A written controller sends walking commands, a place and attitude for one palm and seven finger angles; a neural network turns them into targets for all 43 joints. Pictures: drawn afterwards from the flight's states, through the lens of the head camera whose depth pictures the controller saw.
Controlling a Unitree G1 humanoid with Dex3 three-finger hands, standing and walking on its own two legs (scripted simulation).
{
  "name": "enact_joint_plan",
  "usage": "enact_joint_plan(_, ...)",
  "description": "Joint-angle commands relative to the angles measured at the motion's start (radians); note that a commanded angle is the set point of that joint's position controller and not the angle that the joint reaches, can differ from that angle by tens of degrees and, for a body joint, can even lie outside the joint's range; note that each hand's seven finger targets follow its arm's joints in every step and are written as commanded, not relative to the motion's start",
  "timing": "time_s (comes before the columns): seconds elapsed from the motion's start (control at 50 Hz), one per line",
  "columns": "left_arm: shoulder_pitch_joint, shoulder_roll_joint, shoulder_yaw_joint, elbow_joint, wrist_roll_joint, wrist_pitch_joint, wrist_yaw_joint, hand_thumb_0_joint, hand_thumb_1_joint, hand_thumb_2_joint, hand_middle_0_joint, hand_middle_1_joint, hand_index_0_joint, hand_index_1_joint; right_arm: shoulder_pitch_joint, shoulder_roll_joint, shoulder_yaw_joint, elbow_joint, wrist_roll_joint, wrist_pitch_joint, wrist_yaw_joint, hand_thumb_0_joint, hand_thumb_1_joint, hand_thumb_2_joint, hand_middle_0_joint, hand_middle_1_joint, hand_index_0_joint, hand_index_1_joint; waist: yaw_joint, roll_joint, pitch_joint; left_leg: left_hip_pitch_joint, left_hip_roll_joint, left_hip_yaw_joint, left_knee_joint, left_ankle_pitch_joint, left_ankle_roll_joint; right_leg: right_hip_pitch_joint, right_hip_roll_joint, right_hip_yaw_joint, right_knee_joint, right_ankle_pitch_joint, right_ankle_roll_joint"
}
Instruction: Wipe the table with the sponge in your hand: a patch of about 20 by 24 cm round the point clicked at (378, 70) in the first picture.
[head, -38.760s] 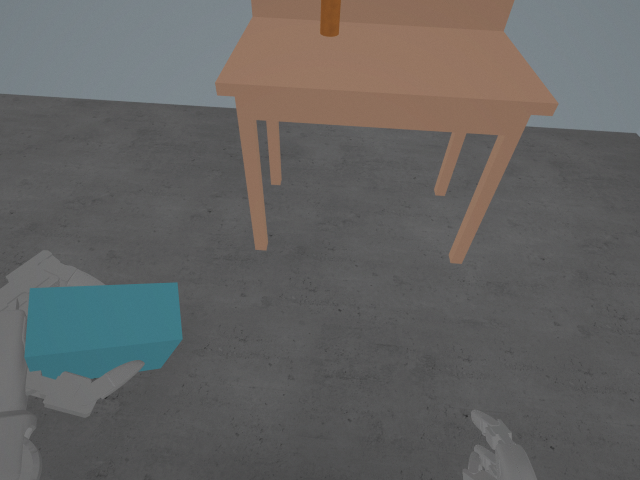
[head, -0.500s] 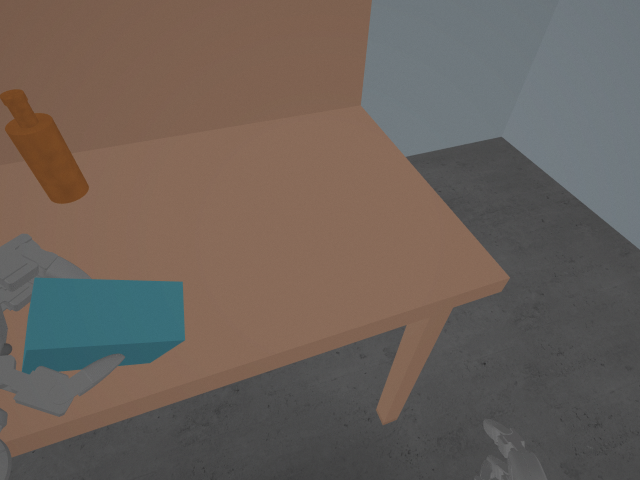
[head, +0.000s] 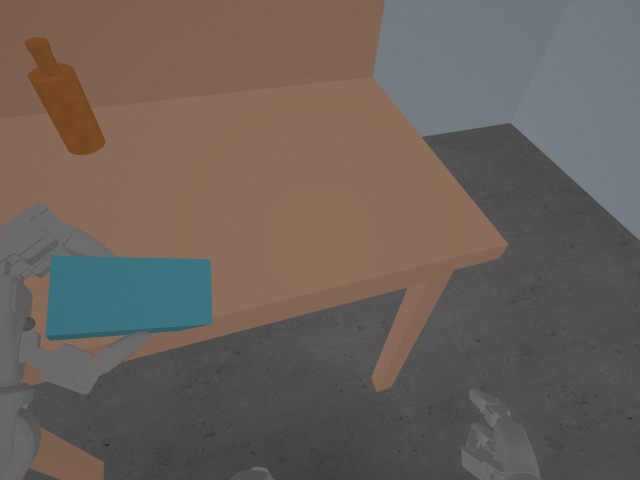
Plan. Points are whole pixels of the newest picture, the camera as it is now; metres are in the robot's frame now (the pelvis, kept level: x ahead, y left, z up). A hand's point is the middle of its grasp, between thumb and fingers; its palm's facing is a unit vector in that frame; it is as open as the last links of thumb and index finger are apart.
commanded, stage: step back with the hand held close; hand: left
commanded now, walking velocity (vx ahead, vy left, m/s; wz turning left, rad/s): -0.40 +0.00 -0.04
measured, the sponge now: (149, 300) +0.24 +0.17 +0.17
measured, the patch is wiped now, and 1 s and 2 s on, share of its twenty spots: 1.00 1.00 1.00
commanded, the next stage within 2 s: stop stepping back and stand still in 0.32 s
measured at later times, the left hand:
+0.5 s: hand out of the picture +0.08 +0.19 +0.20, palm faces +0.25 -0.87 -0.42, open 9.8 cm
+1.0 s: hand out of the picture -0.07 +0.20 +0.19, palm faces +0.32 -0.88 -0.34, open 9.8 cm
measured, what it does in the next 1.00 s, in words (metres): walks backwards: left foot, then right foot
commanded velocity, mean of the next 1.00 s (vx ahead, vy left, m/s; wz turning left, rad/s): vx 0.03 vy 0.02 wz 0.00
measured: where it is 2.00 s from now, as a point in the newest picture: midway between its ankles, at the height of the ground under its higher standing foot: outside the picture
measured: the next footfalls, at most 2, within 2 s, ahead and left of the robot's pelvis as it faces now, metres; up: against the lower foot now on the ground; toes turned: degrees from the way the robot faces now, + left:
left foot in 0.06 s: +0.07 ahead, +0.13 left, +0.00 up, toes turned -1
right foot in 0.30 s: -0.02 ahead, -0.14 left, +0.00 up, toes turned -3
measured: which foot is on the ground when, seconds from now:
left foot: up 0.00-0.04, down 0.06-0.32, up 0.34-0.54, down 0.56-1.00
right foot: down 0.00-0.06, up 0.08-0.28, down 0.30-0.58, up 0.60-0.80, down 0.82-1.00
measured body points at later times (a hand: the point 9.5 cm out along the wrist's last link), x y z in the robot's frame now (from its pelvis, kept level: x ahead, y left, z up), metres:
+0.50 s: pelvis -0.14 -0.01 +0.01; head -0.13 +0.00 +0.45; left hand +0.06 +0.23 +0.22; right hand +0.01 -0.26 -0.06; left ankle -0.15 +0.12 -0.67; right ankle -0.06 -0.13 -0.72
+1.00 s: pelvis -0.28 -0.02 +0.00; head -0.31 -0.01 +0.45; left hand -0.09 +0.25 +0.21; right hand -0.15 -0.26 -0.09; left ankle -0.28 +0.09 -0.68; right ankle -0.21 -0.12 -0.72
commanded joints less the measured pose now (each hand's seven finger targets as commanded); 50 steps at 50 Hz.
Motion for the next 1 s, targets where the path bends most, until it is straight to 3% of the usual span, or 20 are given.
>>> enact_joint_plan(0.0,0.061,0.258,0.238,-0.291,-0.025,-0.080,0.043,0.000,0.100,1.300,-1.200,-1.600,-1.200,-1.600,-0.072,-0.114,-0.061,-0.173,-0.010,-0.029,-0.008,0.000,-0.900,-0.900,0.200,0.300,0.200,0.300,0.002,-0.010,-0.183,0.110,0.094,-0.101,-0.187,0.032,0.021,0.047,-0.256,0.190,-0.116,0.298,-0.076)
enact_joint_plan(0.06,0.076,0.232,0.248,-0.290,-0.027,-0.084,0.050,0.000,0.100,1.300,-1.200,-1.600,-1.200,-1.600,-0.067,-0.142,-0.084,-0.166,-0.023,-0.051,-0.012,0.000,-0.900,-0.900,0.200,0.300,0.200,0.300,0.022,0.280,-0.222,0.186,0.316,-0.292,-0.400,0.442,0.115,-0.032,-0.013,0.025,0.200,-0.140,0.028)
enact_joint_plan(0.14,0.019,0.202,0.232,-0.240,-0.026,-0.075,0.047,0.000,0.100,1.300,-1.200,-1.600,-1.200,-1.600,0.013,-0.133,-0.090,-0.099,-0.030,-0.108,0.000,0.000,-0.900,-0.900,0.200,0.300,0.200,0.300,0.021,0.214,-0.251,0.357,0.334,-0.208,-0.322,0.810,0.141,-0.129,-0.009,0.077,0.310,-0.279,0.039)
enact_joint_plan(0.24,-0.045,0.132,0.126,-0.217,-0.010,-0.057,0.030,0.000,0.100,1.300,-1.200,-1.600,-1.200,-1.600,-0.034,-0.148,-0.066,-0.118,-0.011,-0.132,0.007,0.000,-0.900,-0.900,0.200,0.300,0.200,0.300,0.041,0.234,-0.193,0.220,0.265,-0.135,-0.290,0.465,0.053,0.155,-0.031,0.033,-0.147,0.008,0.035)
enact_joint_plan(0.28,-0.078,0.161,0.130,-0.220,0.001,-0.071,0.024,0.000,0.100,1.300,-1.200,-1.600,-1.200,-1.600,-0.047,-0.147,-0.063,-0.128,-0.003,-0.145,0.008,0.000,-0.900,-0.900,0.200,0.300,0.200,0.300,0.043,0.077,-0.166,0.131,0.179,-0.077,-0.140,0.132,0.021,0.206,-0.084,0.028,-0.312,0.209,0.013)
enact_joint_plan(0.32,-0.052,0.239,0.181,-0.235,-0.005,-0.080,0.036,0.000,0.100,1.300,-1.200,-1.600,-1.200,-1.600,-0.043,-0.125,-0.086,-0.140,0.015,-0.147,0.000,0.000,-0.900,-0.900,0.200,0.300,0.200,0.300,0.052,-0.295,-0.224,-0.011,-0.014,0.032,0.352,-0.201,-0.047,0.168,-0.402,0.308,-0.346,0.537,-0.163)
enact_joint_plan(0.36,0.052,0.206,0.180,-0.205,-0.015,-0.073,0.016,0.000,0.100,1.300,-1.200,-1.600,-1.200,-1.600,-0.064,-0.103,-0.085,-0.145,0.020,-0.131,0.002,0.000,-0.900,-0.900,0.200,0.300,0.200,0.300,0.034,-0.196,-0.204,0.017,0.046,-0.068,0.532,-0.141,-0.042,0.051,-0.403,0.239,-0.278,0.422,-0.170)
enact_joint_plan(0.42,0.077,0.226,0.218,-0.216,-0.019,-0.065,0.021,0.000,0.100,1.300,-1.200,-1.600,-1.200,-1.600,-0.072,-0.072,-0.045,-0.171,0.006,-0.078,0.002,0.000,-0.900,-0.900,0.200,0.300,0.200,0.300,0.002,-0.041,-0.194,0.091,0.078,-0.011,0.263,-0.100,-0.028,-0.002,-0.309,0.118,-0.193,0.315,-0.107)
enact_joint_plan(0.5,0.034,0.216,0.222,-0.163,-0.031,-0.053,0.046,0.000,0.100,1.300,-1.200,-1.600,-1.200,-1.600,-0.006,-0.123,-0.063,-0.155,0.010,-0.084,-0.021,0.000,-0.900,-0.900,0.200,0.300,0.200,0.300,-0.017,-0.120,-0.229,0.274,0.035,0.058,-0.119,-0.088,0.021,-0.051,-0.256,0.177,-0.173,-0.065,-0.055)
enact_joint_plan(0.58,-0.098,0.225,0.197,-0.210,-0.034,-0.047,0.042,0.000,0.100,1.300,-1.200,-1.600,-1.200,-1.600,0.003,-0.168,-0.076,-0.152,0.012,-0.123,-0.028,0.000,-0.900,-0.900,0.200,0.300,0.200,0.300,-0.020,0.315,-0.079,0.278,0.271,-0.141,-0.538,0.144,0.139,-0.189,0.037,-0.021,0.466,-0.251,0.035)
enact_joint_plan(0.6,-0.149,0.247,0.202,-0.197,-0.008,-0.046,0.054,0.000,0.100,1.300,-1.200,-1.600,-1.200,-1.600,-0.009,-0.147,-0.074,-0.133,0.007,-0.132,-0.025,0.000,-0.900,-0.900,0.200,0.300,0.200,0.300,-0.035,0.415,-0.062,0.140,0.327,-0.287,-0.523,-0.012,0.211,-0.202,-0.028,0.051,0.611,-0.249,0.041)
enact_joint_plan(0.62,-0.236,0.258,0.200,-0.246,0.017,-0.050,0.049,0.000,0.100,1.300,-1.200,-1.600,-1.200,-1.600,-0.014,-0.132,-0.071,-0.116,0.000,-0.133,-0.015,0.000,-0.900,-0.900,0.200,0.300,0.200,0.300,-0.026,0.393,-0.015,0.060,0.320,-0.312,-0.553,-0.103,0.231,-0.241,-0.045,0.099,0.715,-0.199,0.037)
enact_joint_plan(0.66,-0.179,0.179,0.137,-0.113,0.008,-0.048,0.027,0.000,0.100,1.300,-1.200,-1.600,-1.200,-1.600,-0.005,-0.127,-0.062,-0.050,0.017,-0.151,0.018,0.000,-0.900,-0.900,0.200,0.300,0.200,0.300,0.015,0.133,0.013,0.070,0.308,-0.173,-0.469,-0.045,0.196,-0.209,-0.081,0.102,0.613,-0.144,0.022)
enact_joint_plan(0.76,-0.242,0.133,0.080,0.009,0.002,-0.011,0.005,0.000,0.100,1.300,-1.200,-1.600,-1.200,-1.600,-0.035,-0.162,-0.042,-0.080,0.004,-0.143,-0.008,0.000,-0.900,-0.900,0.200,0.300,0.200,0.300,0.032,0.127,-0.017,-0.047,0.157,-0.036,-0.164,-0.329,0.093,0.229,-0.016,-0.094,-0.084,-0.062,0.008)
enact_joint_plan(0.78,-0.247,0.144,0.081,0.008,0.006,-0.006,0.002,0.000,0.100,1.300,-1.200,-1.600,-1.200,-1.600,-0.035,-0.152,-0.045,-0.087,0.007,-0.135,-0.008,0.000,-0.900,-0.900,0.200,0.300,0.200,0.300,0.037,-0.051,-0.047,-0.059,0.061,0.055,0.096,-0.283,0.074,0.261,-0.049,-0.054,-0.206,-0.024,-0.018)
enact_joint_plan(0.8,-0.259,0.188,0.098,0.000,0.005,-0.006,-0.003,0.000,0.100,1.300,-1.200,-1.600,-1.200,-1.600,-0.060,-0.141,-0.056,-0.097,0.013,-0.121,-0.005,0.000,-0.900,-0.900,0.200,0.300,0.200,0.300,0.024,-0.328,-0.071,-0.127,-0.029,0.098,0.452,-0.242,0.045,0.209,-0.229,0.274,-0.339,-0.154,-0.107)
enact_joint_plan(0.82,-0.264,0.204,0.115,0.017,-0.004,-0.006,-0.009,0.000,0.100,1.300,-1.200,-1.600,-1.200,-1.600,-0.066,-0.145,-0.058,-0.098,0.017,-0.121,-0.008,0.000,-0.900,-0.900,0.200,0.300,0.200,0.300,0.000,-0.303,-0.056,-0.119,-0.018,-0.002,0.621,-0.112,0.029,0.070,-0.344,0.454,-0.435,-0.196,-0.151)
enact_joint_plan(0.86,-0.263,0.237,0.143,-0.075,-0.017,-0.025,-0.021,0.000,0.100,1.300,-1.200,-1.600,-1.200,-1.600,-0.054,-0.152,-0.067,-0.075,0.024,-0.112,0.009,0.000,-0.900,-0.900,0.200,0.300,0.200,0.300,0.011,-0.204,-0.082,-0.084,0.041,-0.040,0.586,0.000,0.020,0.026,-0.332,0.444,-0.428,-0.281,-0.170)
enact_joint_plan(0.92,-0.158,0.248,0.185,-0.204,-0.026,-0.045,-0.011,0.000,0.100,1.300,-1.200,-1.600,-1.200,-1.600,-0.072,-0.099,-0.048,-0.082,0.020,-0.077,0.012,0.000,-0.900,-0.900,0.200,0.300,0.200,0.300,-0.004,-0.018,-0.061,0.140,0.116,-0.024,0.250,-0.030,0.052,-0.184,-0.321,0.249,-0.372,-0.365,-0.160)
enact_joint_plan(0.98,-0.065,0.231,0.185,-0.211,-0.029,-0.040,0.023,0.000,0.100,1.300,-1.200,-1.600,-1.200,-1.600,-0.064,-0.091,-0.020,-0.089,0.007,-0.101,-0.014,0.000,-0.900,-0.900,0.200,0.300,0.200,0.300,0.004,0.050,-0.124,0.309,0.044,0.102,-0.187,-0.096,0.070,-0.151,-0.198,0.109,-0.214,-0.432,-0.111)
